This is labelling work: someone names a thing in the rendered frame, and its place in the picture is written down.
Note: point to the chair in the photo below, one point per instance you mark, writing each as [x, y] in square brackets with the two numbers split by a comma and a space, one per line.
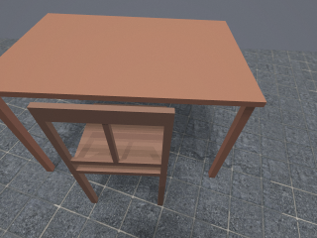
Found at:
[118, 139]

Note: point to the table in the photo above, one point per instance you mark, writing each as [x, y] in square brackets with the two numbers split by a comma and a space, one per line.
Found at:
[129, 59]

